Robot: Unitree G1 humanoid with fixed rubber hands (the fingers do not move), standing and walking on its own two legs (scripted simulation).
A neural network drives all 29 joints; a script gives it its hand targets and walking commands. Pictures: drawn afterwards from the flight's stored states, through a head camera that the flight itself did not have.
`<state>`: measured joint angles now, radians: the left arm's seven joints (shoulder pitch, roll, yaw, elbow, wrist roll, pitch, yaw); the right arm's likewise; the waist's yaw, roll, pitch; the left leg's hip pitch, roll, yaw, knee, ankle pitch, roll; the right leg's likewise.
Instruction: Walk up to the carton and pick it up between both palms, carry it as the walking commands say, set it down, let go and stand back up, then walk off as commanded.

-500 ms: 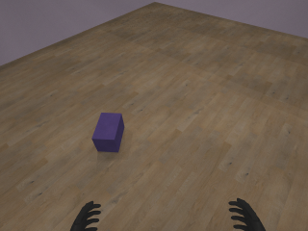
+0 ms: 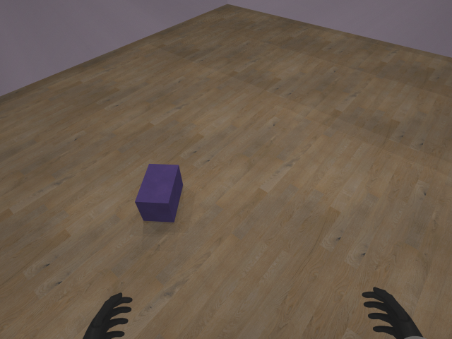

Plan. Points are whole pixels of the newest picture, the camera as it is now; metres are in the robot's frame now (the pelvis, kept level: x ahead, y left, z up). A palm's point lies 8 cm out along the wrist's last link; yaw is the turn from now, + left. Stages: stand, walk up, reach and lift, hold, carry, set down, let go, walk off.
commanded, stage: stand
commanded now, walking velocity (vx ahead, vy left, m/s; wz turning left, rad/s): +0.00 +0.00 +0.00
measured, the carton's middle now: (161, 192) +0.96 +0.39 -0.67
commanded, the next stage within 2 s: walk up in 1.32 s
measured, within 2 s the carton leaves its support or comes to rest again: neither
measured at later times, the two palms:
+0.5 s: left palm out of the picture +0.14 +0.28 -0.06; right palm out of the picture +0.14 -0.27 -0.05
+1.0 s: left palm out of the picture +0.14 +0.28 -0.06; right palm out of the picture +0.14 -0.27 -0.05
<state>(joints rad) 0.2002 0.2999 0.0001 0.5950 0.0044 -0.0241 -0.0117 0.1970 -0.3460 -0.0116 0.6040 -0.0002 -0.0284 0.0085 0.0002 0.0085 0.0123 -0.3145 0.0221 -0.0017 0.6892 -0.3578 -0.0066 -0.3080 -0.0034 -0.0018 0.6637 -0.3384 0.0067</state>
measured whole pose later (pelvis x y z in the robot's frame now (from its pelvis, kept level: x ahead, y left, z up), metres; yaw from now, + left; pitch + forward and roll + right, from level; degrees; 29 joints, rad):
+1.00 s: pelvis -0.02 +0.01 +0.01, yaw +0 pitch -2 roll -2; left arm 0.20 0.33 0.00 0.60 0.00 -0.03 -0.01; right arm 0.20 -0.36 -0.01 0.64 0.00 -0.04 0.02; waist 0.00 0.01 0.01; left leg -0.31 0.02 0.00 0.66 -0.32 0.00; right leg -0.28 0.00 0.00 0.58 -0.27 0.02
